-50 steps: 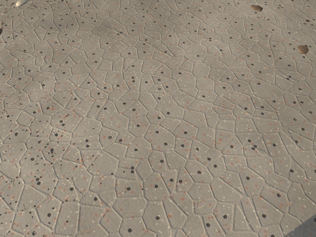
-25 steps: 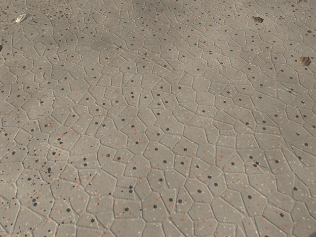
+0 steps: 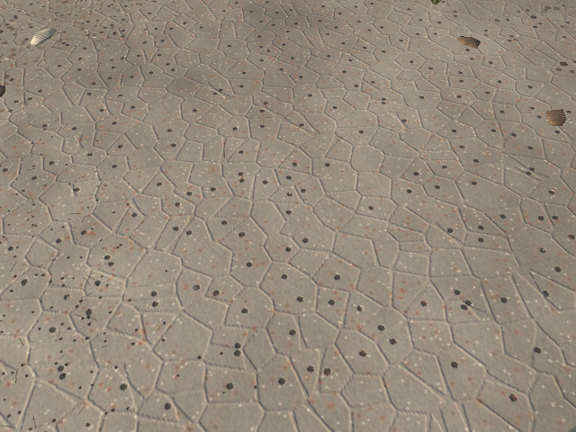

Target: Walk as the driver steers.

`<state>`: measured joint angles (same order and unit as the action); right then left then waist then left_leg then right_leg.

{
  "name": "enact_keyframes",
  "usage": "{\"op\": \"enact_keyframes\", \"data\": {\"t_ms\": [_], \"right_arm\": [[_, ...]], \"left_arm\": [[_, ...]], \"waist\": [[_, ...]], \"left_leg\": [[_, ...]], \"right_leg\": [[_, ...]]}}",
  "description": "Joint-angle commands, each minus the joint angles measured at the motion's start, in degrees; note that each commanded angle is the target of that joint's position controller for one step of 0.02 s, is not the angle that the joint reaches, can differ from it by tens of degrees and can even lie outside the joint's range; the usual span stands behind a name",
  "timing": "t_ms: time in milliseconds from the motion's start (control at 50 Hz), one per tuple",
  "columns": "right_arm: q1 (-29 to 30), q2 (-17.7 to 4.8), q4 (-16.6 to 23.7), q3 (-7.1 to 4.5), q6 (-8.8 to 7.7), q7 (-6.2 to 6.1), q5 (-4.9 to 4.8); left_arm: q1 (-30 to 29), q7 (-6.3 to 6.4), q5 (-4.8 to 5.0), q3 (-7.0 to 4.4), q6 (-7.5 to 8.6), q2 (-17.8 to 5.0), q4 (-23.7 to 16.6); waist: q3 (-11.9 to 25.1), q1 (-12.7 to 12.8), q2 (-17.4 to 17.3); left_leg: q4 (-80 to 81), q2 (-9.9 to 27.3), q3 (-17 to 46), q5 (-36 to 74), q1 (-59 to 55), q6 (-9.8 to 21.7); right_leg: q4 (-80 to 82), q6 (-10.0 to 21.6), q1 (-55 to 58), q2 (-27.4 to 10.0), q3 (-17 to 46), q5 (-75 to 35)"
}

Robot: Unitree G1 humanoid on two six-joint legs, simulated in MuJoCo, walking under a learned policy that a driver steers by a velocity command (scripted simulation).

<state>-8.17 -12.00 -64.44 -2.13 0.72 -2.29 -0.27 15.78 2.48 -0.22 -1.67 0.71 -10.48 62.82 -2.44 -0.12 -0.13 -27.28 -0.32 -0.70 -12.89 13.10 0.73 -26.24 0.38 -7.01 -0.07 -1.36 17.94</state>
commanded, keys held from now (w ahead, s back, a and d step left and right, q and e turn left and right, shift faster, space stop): no key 0.02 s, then w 0.32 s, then w+e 0.66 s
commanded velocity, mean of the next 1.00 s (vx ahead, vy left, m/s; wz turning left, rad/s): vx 0.37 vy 0.00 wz -0.26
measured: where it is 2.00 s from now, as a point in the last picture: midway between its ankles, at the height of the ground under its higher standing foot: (391, 286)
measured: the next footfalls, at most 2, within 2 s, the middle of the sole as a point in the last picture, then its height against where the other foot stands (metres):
right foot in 0.78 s outside the picture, level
left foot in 1.28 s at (307, 332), level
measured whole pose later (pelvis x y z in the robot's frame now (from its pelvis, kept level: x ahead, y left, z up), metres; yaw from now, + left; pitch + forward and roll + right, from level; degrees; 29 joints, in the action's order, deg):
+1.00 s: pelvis +0.39 -0.04 +0.00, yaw -19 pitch +1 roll -1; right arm -7.4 -15.7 -47.6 -3.2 -7.3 -1.1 0.2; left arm 14.9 -1.8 0.5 -3.9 4.4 -13.9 48.9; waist -2.0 1.3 -1.1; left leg -63.8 7.2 5.3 -15.8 35.0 -0.6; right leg -21.3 7.4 -13.7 8.4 1.6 8.1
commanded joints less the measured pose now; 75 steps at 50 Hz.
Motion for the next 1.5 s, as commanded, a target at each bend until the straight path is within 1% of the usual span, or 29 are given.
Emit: {"op": "enact_keyframes", "data": {"t_ms": [20, 100, 200, 280, 300, 320, 340, 360, 400, 460, 560, 660, 720, 760, 780, 800, 820, 840, 860, 900, 1000, 1160, 1260, 1280, 1300, 1320, 1340, 1380, 1500], "right_arm": [[-0.8, -5.6, 1.3, -0.86, -0.39, -0.19, 0.03], [-2.1, -5.9, 0.9, -1.34, -0.72, -0.3, -0.66], [2.9, -3.0, 4.6, -0.85, -5.1, 1.84, -1.42], [-7.4, -3.6, 1.1, -1.76, -6.34, 2.46, -2.05], [-14.4, -5.4, -1.2, -2.79, -6.17, 2.38, -1.6], [-23.4, -10.9, -2.8, -4.46, -6.26, 2.15, -1.38], [-28.4, -13.3, -3.2, -4.43, -6.87, 2.9, -0.91], [-22.9, -8.9, -1.9, -2.83, -7.64, 2.71, -0.22], [-15.1, -5.5, 0.9, -1.49, -8.16, 2.97, -0.2], [-15.5, -2.9, 1.0, -0.31, -7.47, 2.8, 0.65], [-15.0, -6.5, 2.4, -0.44, -7.2, 0.96, 1.54], [-19.3, -8.2, 2.4, -0.83, -6.72, 0.33, 0.38], [-17.8, -10.5, 3.9, -1.45, -5.73, -0.14, 0.29], [-15.3, -12.4, 5.7, -2.02, -4.67, -0.5, 0.64], [-13.5, -12.7, 7.1, -1.98, -4.81, -0.28, 0.46], [-15.0, -7.2, 9.0, -0.53, -5.98, 0.6, 2.23], [-19.1, -2.6, 11.8, 0.96, -8.61, 2.02, -0.08], [-10.3, -8.8, 13.7, -0.71, -10.75, 2.65, -2.04], [-6.9, -9.7, 15.6, -0.99, -11.34, 2.65, -2.79], [-8.0, -10.0, 14.8, -2.01, -10.23, 1.48, -1.01], [-2.9, -8.1, 19.3, -2.34, -7.15, 0.63, 1.55], [12.0, -7.9, 25.3, -1.63, -8.25, 2.01, -0.06], [1.7, -12.0, 23.5, -3.3, -10.12, 3.0, 0.39], [-7.3, -14.9, 22.4, -4.05, -10.28, 2.66, 1.39], [-15.7, -19.8, 19.4, -5.72, -9.38, 2.76, 1.89], [-15.9, -15.0, 19.2, -4.74, -9.0, 3.28, 0.24], [-12.4, -11.0, 20.2, -3.63, -8.68, 3.24, -0.29], [-6.7, -9.0, 20.9, -2.69, -7.85, 3.27, 0.43], [-8.1, -10.8, 18.9, -2.87, -8.04, 3.18, -0.05]], "left_arm": [[3.9, 0.22, 0.0, -0.77, 0.29, -5.1, -0.7], [5.2, 0.75, 0.98, -1.54, 0.27, -6.8, -1.1], [9.7, 0.02, 1.62, -3.31, 3.2, -10.7, -1.4], [3.3, -1.1, 2.28, -3.0, 3.44, -9.8, -4.3], [1.3, -1.22, 2.07, -2.87, 3.66, -9.8, -5.4], [-0.6, -1.3, 1.88, -2.0, 4.23, -6.6, -7.2], [-1.0, -1.15, 1.96, -1.34, 5.32, -3.9, -9.1], [-1.1, -1.47, 3.23, -1.9, 5.89, -5.8, -8.9], [-0.5, -2.02, 3.53, -2.18, 6.14, -6.0, -8.1], [-1.0, -2.64, 2.86, -3.11, 4.8, -5.8, -7.8], [-11.5, -3.37, 2.17, -1.85, 3.7, -2.9, -13.3], [-20.8, -5.38, 1.95, -0.76, 3.75, -2.8, -18.4], [-19.1, -6.49, 1.97, -1.93, 3.84, -5.5, -20.1], [-6.9, -6.79, 2.16, -4.32, 3.41, -10.2, -17.8], [1.9, -6.05, 2.12, -6.26, 2.92, -13.8, -15.8], [6.5, -4.6, 2.06, -6.79, 2.08, -17.5, -14.4], [5.8, -4.84, 0.44, -6.48, 2.85, -18.9, -16.3], [5.5, -4.71, 0.32, -5.58, 3.39, -14.3, -15.7], [1.2, -4.69, 0.85, -4.88, 4.11, -11.9, -16.2], [-7.1, -5.09, 0.87, -3.92, 4.92, -9.7, -18.8], [-4.2, -3.17, 0.79, -4.15, 4.92, -12.3, -19.1], [4.2, -1.9, 1.85, -4.45, 3.42, -12.9, -18.2], [3.9, -1.34, 0.94, -3.68, 2.65, -10.8, -19.2], [3.5, -1.71, 0.25, -2.49, 2.96, -7.9, -20.1], [12.3, -1.97, 2.05, -1.59, 3.69, -5.0, -20.4], [12.8, -1.84, 2.74, -1.96, 4.0, -9.3, -19.5], [6.7, -1.88, 2.78, -2.89, 3.99, -13.2, -20.2], [-0.6, -1.85, 1.04, -2.8, 4.18, -12.0, -22.2], [-3.4, -2.3, 0.46, -1.7, 3.81, -7.4, -24.2]], "waist": [[0.2, 0.0, 0.4], [-4.1, 0.3, 1.9], [-8.6, 2.2, 9.5], [-5.8, -4.0, 6.6], [-3.0, -6.8, 4.2], [0.2, -9.7, -9.6], [3.5, -9.9, -18.3], [0.1, -6.4, -9.1], [-2.8, -2.9, -3.0], [-2.6, -1.6, -4.8], [-5.8, -2.0, -2.8], [-7.1, -3.7, -2.4], [-2.4, 0.1, -5.6], [5.4, 7.0, -8.3], [9.6, 11.9, -6.5], [14.6, 9.1, 7.7], [24.4, 4.7, 14.1], [18.8, 7.6, 6.4], [10.6, 5.4, 3.4], [5.1, -0.5, -4.2], [2.1, -1.6, 1.0], [2.5, 4.6, 5.2], [7.6, -1.4, 7.7], [15.1, -5.4, 3.7], [22.9, -3.3, -14.9], [20.5, -4.0, -15.2], [11.8, -5.0, -8.4], [3.4, -3.0, -2.2], [2.4, -0.8, -4.4]], "left_leg": [[3.2, 2.3, 2.4, 9.9, -4.2, 1.9], [0.2, -0.3, 0.6, -23.7, 3.7, 3.4], [-18.4, 1.6, -1.1, -11.9, 18.2, 3.9], [-1.7, -1.1, -5.0, -6.1, -2.9, 4.7], [-0.6, -0.5, -1.9, -2.9, -12.7, 4.8], [8.7, 10.8, 17.5, -9.4, -22.0, 9.8], [17.2, 21.8, 40.5, -9.7, -27.0, 16.7], [16.1, 23.5, 38.5, -10.2, -24.2, 16.2], [16.6, 19.0, 23.1, -4.6, -19.1, 11.3], [17.1, 13.3, 7.3, 12.4, -15.1, 6.6], [21.1, 12.1, -1.9, 19.2, -9.1, 6.7], [20.1, 14.0, -7.8, 26.9, -13.7, 5.9], [9.7, 15.6, -10.7, 55.4, -19.7, 4.7], [-7.9, 15.7, -11.0, 66.2, -18.3, 4.0], [-22.2, 13.4, -11.2, 57.1, -9.1, 2.3], [-43.4, 6.1, -10.3, 6.0, 7.9, 0.6], [-59.7, -3.7, 2.4, -21.2, 25.8, -0.3], [-60.7, 0.0, 8.8, -16.6, 31.8, 1.7], [-56.0, 2.6, 7.5, -10.5, 33.0, 2.6], [-46.9, 6.8, 7.0, -5.5, 24.7, 1.4], [-30.8, 7.7, 4.0, 2.2, 20.6, -3.4], [-2.8, 1.5, 4.4, 17.5, 16.9, -3.3], [3.3, 1.2, 3.6, 10.4, 1.5, 2.0], [1.4, 9.4, 11.0, 9.3, -12.7, 6.2], [5.1, 21.4, 36.3, -2.2, -33.4, 16.2], [10.0, 23.9, 46.7, -14.4, -33.8, 16.5], [10.8, 21.6, 39.2, -16.6, -26.8, 13.8], [13.1, 16.8, 26.6, -4.4, -13.1, 11.9], [18.8, 13.1, 13.7, 12.7, -5.5, 13.0]], "right_leg": [[5.3, 0.7, -6.0, -2.0, 1.7, -8.5], [6.0, 4.7, -10.3, -2.6, 4.3, 23.0], [16.9, 14.1, -4.5, -19.4, 27.5, 26.3], [8.8, 8.3, -12.7, -11.4, 13.3, 10.5], [1.0, 6.4, -17.7, -8.0, 8.6, -0.4], [-20.4, 2.1, -27.4, -0.7, -0.9, -5.1], [-37.1, 1.0, -36.9, 3.7, 1.3, 12.4], [-46.5, 2.6, -41.8, -0.1, 7.3, 11.7], [-46.2, 5.2, -42.4, -4.1, 8.7, 0.2], [-39.5, 5.0, -37.3, -5.5, 7.0, -7.3], [-24.1, 2.6, -36.9, -4.5, 3.8, -17.3], [-12.2, 4.4, -33.4, -3.1, -2.5, -19.9], [-10.9, 7.6, -26.0, 1.1, -6.5, -14.0], [-10.0, 10.4, -10.4, 4.7, -7.1, -11.1], [-5.8, 12.7, 4.7, 4.1, -2.6, -12.6], [-6.5, 16.3, 19.6, -8.5, 17.8, -12.6], [5.9, 28.5, 32.8, -20.9, 52.2, -0.8], [10.8, 23.9, 28.8, -18.1, 47.6, 0.4], [11.5, 21.1, 19.5, -15.8, 37.4, -3.5], [13.0, 17.8, 2.3, -10.7, 25.8, -14.4], [15.6, 17.2, -11.5, -6.2, 16.9, -20.9], [9.1, 12.2, -5.4, -5.3, 20.2, -12.1], [-4.2, 9.2, 0.0, -5.1, 23.2, -21.0], [-18.6, 7.1, -6.0, -2.1, 19.0, -17.4], [-37.6, 2.6, -26.6, 6.5, 11.2, 2.8], [-46.1, 2.2, -35.9, 4.1, 12.8, 14.7], [-49.1, 2.3, -39.3, 1.8, 13.3, 10.1], [-44.6, 2.1, -37.3, -2.1, 9.8, 2.9], [-28.7, 0.4, -32.8, -6.4, 4.9, -5.0]]}}
Velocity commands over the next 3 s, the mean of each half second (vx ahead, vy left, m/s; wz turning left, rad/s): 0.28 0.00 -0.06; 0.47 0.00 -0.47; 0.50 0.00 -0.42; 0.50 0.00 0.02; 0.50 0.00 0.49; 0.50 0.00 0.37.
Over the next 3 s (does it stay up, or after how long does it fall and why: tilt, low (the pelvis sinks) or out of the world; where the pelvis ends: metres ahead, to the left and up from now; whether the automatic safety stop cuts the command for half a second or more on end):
stays up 1.40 -0.44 0.00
